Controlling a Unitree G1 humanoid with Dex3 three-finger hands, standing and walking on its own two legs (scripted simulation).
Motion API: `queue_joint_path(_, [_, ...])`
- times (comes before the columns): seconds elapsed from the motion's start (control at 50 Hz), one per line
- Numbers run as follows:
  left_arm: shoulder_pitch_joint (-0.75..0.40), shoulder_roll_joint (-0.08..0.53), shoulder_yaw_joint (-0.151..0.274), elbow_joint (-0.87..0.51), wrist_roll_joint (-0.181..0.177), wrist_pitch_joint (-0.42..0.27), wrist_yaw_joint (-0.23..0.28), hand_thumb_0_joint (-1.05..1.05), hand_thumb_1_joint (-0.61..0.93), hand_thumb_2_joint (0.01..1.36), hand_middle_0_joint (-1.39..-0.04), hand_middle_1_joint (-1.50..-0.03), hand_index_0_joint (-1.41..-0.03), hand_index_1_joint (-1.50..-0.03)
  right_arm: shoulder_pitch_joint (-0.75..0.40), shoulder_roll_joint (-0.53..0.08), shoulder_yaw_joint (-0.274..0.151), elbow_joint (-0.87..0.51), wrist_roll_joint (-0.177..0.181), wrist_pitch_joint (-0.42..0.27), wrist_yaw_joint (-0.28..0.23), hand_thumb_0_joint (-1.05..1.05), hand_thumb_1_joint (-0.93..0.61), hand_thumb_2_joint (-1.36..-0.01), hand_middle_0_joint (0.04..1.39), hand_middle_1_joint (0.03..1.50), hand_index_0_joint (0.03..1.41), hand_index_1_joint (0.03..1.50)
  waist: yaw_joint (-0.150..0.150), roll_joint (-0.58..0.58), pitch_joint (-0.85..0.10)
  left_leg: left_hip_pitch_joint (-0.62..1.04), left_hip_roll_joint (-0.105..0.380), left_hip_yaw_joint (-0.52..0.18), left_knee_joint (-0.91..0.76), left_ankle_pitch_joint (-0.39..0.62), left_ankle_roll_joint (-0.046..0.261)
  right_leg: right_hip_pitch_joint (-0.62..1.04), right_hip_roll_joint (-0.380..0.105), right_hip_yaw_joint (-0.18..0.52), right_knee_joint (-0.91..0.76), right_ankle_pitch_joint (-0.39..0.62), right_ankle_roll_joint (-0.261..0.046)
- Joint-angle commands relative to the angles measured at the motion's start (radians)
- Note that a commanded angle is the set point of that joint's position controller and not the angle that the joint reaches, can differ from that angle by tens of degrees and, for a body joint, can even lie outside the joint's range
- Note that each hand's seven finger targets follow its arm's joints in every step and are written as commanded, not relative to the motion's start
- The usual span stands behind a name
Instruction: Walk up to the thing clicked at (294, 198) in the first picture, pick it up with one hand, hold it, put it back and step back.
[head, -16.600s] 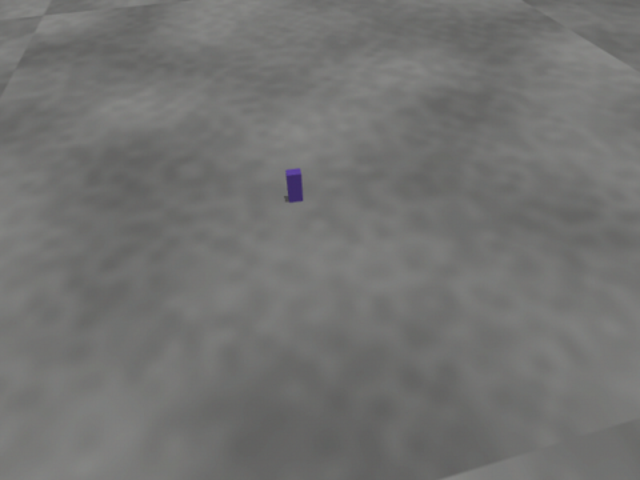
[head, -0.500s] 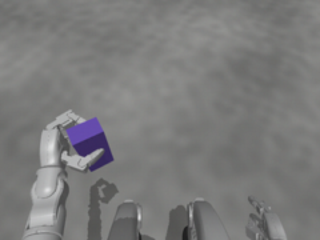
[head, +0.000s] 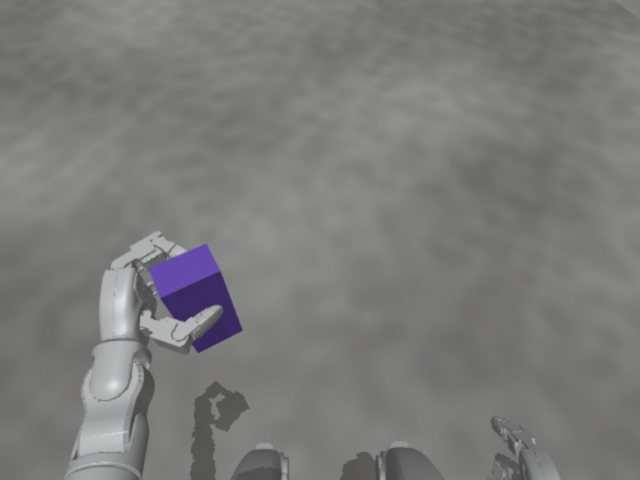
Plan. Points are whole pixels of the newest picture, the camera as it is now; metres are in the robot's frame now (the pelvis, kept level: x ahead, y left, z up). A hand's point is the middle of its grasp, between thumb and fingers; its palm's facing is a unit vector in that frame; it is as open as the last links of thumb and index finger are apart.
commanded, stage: hold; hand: left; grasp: from the side
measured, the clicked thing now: (201, 303) +0.33 +0.16 +0.02
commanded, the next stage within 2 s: crouch in 0.96 s
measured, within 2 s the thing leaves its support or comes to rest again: neither
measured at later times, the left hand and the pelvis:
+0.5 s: hand (181, 273) +0.34 +0.17 +0.07, palm faces +0.10 -1.00 -0.02, open 8.6 cm; pelvis +0.01 +0.00 +0.03, yaw +0 degrees
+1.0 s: hand (178, 273) +0.33 +0.17 +0.09, palm faces +0.09 -1.00 -0.02, open 8.7 cm; pelvis +0.01 +0.00 +0.04, yaw +0 degrees
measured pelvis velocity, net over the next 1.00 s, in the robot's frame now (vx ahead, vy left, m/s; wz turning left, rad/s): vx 0.01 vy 0.00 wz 0.00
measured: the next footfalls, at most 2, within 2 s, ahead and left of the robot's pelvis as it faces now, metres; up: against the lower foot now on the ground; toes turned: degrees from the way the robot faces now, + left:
none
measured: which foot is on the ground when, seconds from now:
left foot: down 0.00-1.00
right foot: down 0.00-1.00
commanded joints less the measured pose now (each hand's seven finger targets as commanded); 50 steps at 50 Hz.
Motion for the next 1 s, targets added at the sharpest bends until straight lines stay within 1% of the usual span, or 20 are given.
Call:
queue_joint_path(0.0, [-0.236,0.127,0.062,-0.221,-0.011,-0.081,0.007,0.0,0.139,1.225,-1.421,-1.505,-1.443,-1.497,0.017,-0.141,-0.058,-0.113,-0.002,-0.038,-0.009,0.0,-0.932,-0.898,0.2,0.299,0.2,0.299,-0.006,0.019,-0.32,0.251,-0.028,-0.002,-0.207,0.321,0.015,0.236,0.037,0.005,-0.172,0.322,-0.031])
queue_joint_path(0.14, [-0.211,0.123,0.068,-0.161,-0.017,-0.086,-0.005,0.0,0.165,1.228,-1.421,-1.507,-1.442,-1.5,0.019,-0.136,-0.054,-0.097,-0.004,-0.031,-0.007,0.0,-0.936,-0.899,0.2,0.299,0.2,0.299,-0.001,0.017,-0.279,0.279,-0.033,0.008,-0.256,0.312,0.015,0.295,0.037,0.007,-0.223,0.321,-0.028])
queue_joint_path(0.18, [-0.251,0.112,0.046,-0.197,-0.014,-0.095,-0.008,0.0,0.187,1.234,-1.419,-1.512,-1.44,-1.504,0.013,-0.139,-0.057,-0.106,-0.005,-0.03,-0.004,0.0,-0.931,-0.898,0.2,0.299,0.2,0.299,-0.011,0.024,-0.261,0.295,-0.031,0.008,-0.275,0.294,0.013,0.285,0.038,0.006,-0.233,0.309,-0.028])
queue_joint_path(0.24, [-0.267,0.12,0.055,-0.219,-0.018,-0.104,-0.009,0.0,0.171,1.234,-1.422,-1.512,-1.444,-1.504,0.013,-0.139,-0.058,-0.107,-0.007,-0.026,-0.004,0.0,-0.933,-0.898,0.2,0.299,0.2,0.299,-0.004,0.027,-0.306,0.329,-0.03,0.004,-0.278,0.339,0.011,0.317,0.039,0.002,-0.237,0.341,-0.03])
queue_joint_path(0.26, [-0.213,0.11,0.053,-0.151,-0.02,-0.096,-0.014,0.0,0.172,1.24,-1.428,-1.515,-1.449,-1.509,0.023,-0.138,-0.054,-0.095,-0.005,-0.024,-0.003,0.0,-0.932,-0.899,0.2,0.299,0.2,0.299,-0.007,0.005,-0.283,0.326,-0.029,0.004,-0.285,0.347,0.011,0.327,0.04,0.001,-0.24,0.349,-0.029])
queue_joint_path(0.28, [-0.272,0.126,0.054,-0.235,-0.024,-0.106,-0.014,0.0,0.183,1.239,-1.421,-1.516,-1.444,-1.507,0.013,-0.138,-0.054,-0.108,-0.004,-0.024,-0.003,0.0,-0.933,-0.899,0.2,0.299,0.2,0.299,0.0,0.015,-0.281,0.322,-0.031,0.008,-0.29,0.34,0.014,0.342,0.038,0.004,-0.25,0.35,-0.027])
queue_joint_path(0.32, [-0.233,0.12,0.061,-0.157,-0.021,-0.102,-0.012,0.0,0.169,1.254,-1.43,-1.528,-1.451,-1.522,0.022,-0.135,-0.052,-0.089,-0.006,-0.021,-0.005,0.0,-0.935,-0.9,0.2,0.3,0.2,0.3,-0.007,0.002,-0.278,0.331,-0.032,0.016,-0.286,0.354,0.016,0.35,0.038,0.009,-0.258,0.37,-0.024])
queue_joint_path(0.36, [-0.284,0.125,0.052,-0.24,-0.023,-0.111,-0.013,0.0,0.204,1.252,-1.436,-1.525,-1.456,-1.519,0.011,-0.138,-0.055,-0.102,-0.006,-0.023,-0.004,0.0,-0.936,-0.9,0.2,0.3,0.2,0.3,0.0,0.029,-0.297,0.353,-0.033,0.018,-0.295,0.368,0.013,0.37,0.035,0.012,-0.263,0.386,-0.025])
queue_joint_path(0.4, [-0.236,0.113,0.053,-0.16,-0.021,-0.102,-0.015,0.0,0.176,1.263,-1.432,-1.534,-1.453,-1.528,0.021,-0.14,-0.054,-0.091,-0.006,-0.016,-0.004,0.0,-0.934,-0.9,0.2,0.3,0.2,0.3,-0.008,0.002,-0.268,0.347,-0.032,0.018,-0.3,0.376,0.015,0.37,0.036,0.009,-0.27,0.395,-0.024])
queue_joint_path(0.48, [-0.252,0.126,0.064,-0.19,-0.024,-0.107,-0.016,0.0,0.166,1.256,-1.427,-1.528,-1.447,-1.522,0.018,-0.138,-0.054,-0.093,-0.005,-0.008,-0.003,0.0,-0.937,-0.901,0.2,0.3,0.2,0.3,0.002,0.004,-0.282,0.369,-0.032,0.018,-0.311,0.402,0.014,0.405,0.037,0.008,-0.28,0.416,-0.024])
queue_joint_path(0.56, [-0.219,0.084,0.04,-0.113,-0.023,-0.098,-0.022,0.0,0.184,1.268,-1.426,-1.534,-1.447,-1.528,0.005,-0.134,-0.052,-0.093,-0.004,-0.006,0.0,0.0,-0.931,-0.9,0.2,0.3,0.2,0.3,-0.01,-0.011,-0.229,0.36,-0.031,0.02,-0.334,0.361,0.013,0.395,0.038,0.006,-0.297,0.38,-0.023])
queue_joint_path(0.58, [-0.281,0.114,0.05,-0.199,-0.025,-0.109,-0.021,0.0,0.19,1.266,-1.429,-1.531,-1.449,-1.525,0.003,-0.136,-0.053,-0.099,-0.005,-0.004,0.001,0.0,-0.933,-0.901,0.2,0.3,0.2,0.3,0.001,0.015,-0.24,0.368,-0.032,0.019,-0.341,0.354,0.011,0.398,0.038,0.005,-0.301,0.368,-0.025])
queue_joint_path(0.6, [-0.257,0.118,0.062,-0.155,-0.023,-0.109,-0.021,0.0,0.193,1.273,-1.429,-1.538,-1.449,-1.533,-0.002,-0.142,-0.056,-0.1,-0.002,-0.004,0.0,0.0,-0.936,-0.902,0.2,0.3,0.2,0.3,0.004,0.011,-0.241,0.383,-0.031,0.017,-0.348,0.362,0.01,0.402,0.038,0.005,-0.301,0.367,-0.026])
queue_joint_path(0.64, [-0.311,0.117,0.038,-0.224,-0.02,-0.118,-0.025,0.0,0.19,1.266,-1.429,-1.53,-1.448,-1.525,-0.003,-0.144,-0.058,-0.106,-0.003,-0.003,0.001,0.0,-0.936,-0.902,0.2,0.3,0.2,0.3,0.0,0.03,-0.257,0.409,-0.029,0.016,-0.355,0.37,0.007,0.412,0.039,0.004,-0.305,0.369,-0.029])
queue_joint_path(0.68, [-0.206,0.091,0.054,-0.098,-0.027,-0.103,-0.026,0.0,0.175,1.26,-1.416,-1.52,-1.435,-1.515,0.004,-0.136,-0.053,-0.093,-0.003,-0.001,0.001,0.0,-0.935,-0.902,0.2,0.3,0.2,0.3,-0.003,-0.02,-0.222,0.389,-0.029,0.018,-0.353,0.371,0.012,0.416,0.041,0.004,-0.311,0.379,-0.025])
queue_joint_path(0.72, [-0.3,0.111,0.046,-0.201,-0.027,-0.112,-0.024,0.0,0.171,1.267,-1.414,-1.522,-1.431,-1.52,-0.009,-0.136,-0.053,-0.102,-0.002,-0.004,0.002,0.0,-0.934,-0.903,0.2,0.3,0.2,0.3,0.0,0.011,-0.245,0.409,-0.031,0.024,-0.359,0.368,0.012,0.43,0.036,0.009,-0.323,0.385,-0.022])
queue_joint_path(0.78, [-0.302,0.107,0.037,-0.201,-0.021,-0.111,-0.023,0.0,0.177,1.259,-1.412,-1.513,-1.429,-1.511,-0.013,-0.137,-0.055,-0.1,-0.004,-0.006,0.0,0.0,-0.933,-0.903,0.2,0.3,0.2,0.3,0.001,0.017,-0.237,0.416,-0.032,0.027,-0.366,0.364,0.012,0.426,0.035,0.011,-0.335,0.38,-0.023])
queue_joint_path(0.8, [-0.235,0.087,0.046,-0.106,-0.023,-0.101,-0.021,0.0,0.175,1.27,-1.416,-1.52,-1.433,-1.518,-0.011,-0.137,-0.053,-0.098,-0.002,-0.004,0.003,0.0,-0.932,-0.903,0.2,0.3,0.2,0.3,-0.007,-0.007,-0.193,0.401,-0.031,0.023,-0.375,0.341,0.012,0.409,0.038,0.005,-0.333,0.355,-0.023])
queue_joint_path(0.86, [-0.294,0.122,0.054,-0.193,-0.017,-0.113,-0.017,0.0,0.191,1.272,-1.408,-1.519,-1.426,-1.516,-0.022,-0.139,-0.057,-0.102,-0.001,-0.005,0.004,0.0,-0.927,-0.902,0.2,0.3,0.2,0.3,0.011,0.014,-0.215,0.418,-0.031,0.022,-0.392,0.322,0.009,0.429,0.038,0.003,-0.343,0.331,-0.026])
queue_joint_path(0.98, [-0.307,0.111,0.039,-0.19,-0.02,-0.108,-0.018,0.0,0.222,1.264,-1.4,-1.505,-1.417,-1.502,-0.022,-0.137,-0.051,-0.097,-0.002,-0.009,0.001,0.0,-0.926,-0.902,0.2,0.3,0.2,0.3,0.003,0.013,-0.21,0.431,-0.034,0.031,-0.397,0.332,0.011,0.448,0.036,0.01,-0.363,0.351,-0.022])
